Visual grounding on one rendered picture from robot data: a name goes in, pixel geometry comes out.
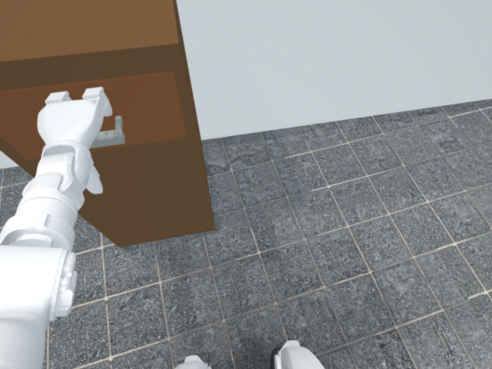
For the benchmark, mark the handle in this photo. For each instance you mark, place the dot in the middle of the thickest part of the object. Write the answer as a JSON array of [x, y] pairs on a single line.
[[112, 137]]

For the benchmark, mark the right robot shin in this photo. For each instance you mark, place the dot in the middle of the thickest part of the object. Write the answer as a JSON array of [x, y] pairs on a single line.
[[290, 344]]

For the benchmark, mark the robot left upper arm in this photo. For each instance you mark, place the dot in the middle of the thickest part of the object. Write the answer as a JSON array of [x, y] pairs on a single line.
[[37, 284]]

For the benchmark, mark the robot right thigh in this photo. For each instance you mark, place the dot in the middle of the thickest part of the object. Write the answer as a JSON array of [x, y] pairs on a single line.
[[296, 358]]

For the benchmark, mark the robot left hand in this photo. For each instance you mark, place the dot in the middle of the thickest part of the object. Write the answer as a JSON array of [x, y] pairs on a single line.
[[77, 120]]

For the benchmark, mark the drawer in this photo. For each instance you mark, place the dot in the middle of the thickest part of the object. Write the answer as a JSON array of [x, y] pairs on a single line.
[[148, 104]]

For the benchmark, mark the cabinet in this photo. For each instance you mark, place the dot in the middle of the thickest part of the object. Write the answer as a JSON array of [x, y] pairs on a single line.
[[151, 191]]

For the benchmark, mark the left robot forearm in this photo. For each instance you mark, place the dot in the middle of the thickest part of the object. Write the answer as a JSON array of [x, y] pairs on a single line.
[[47, 213]]

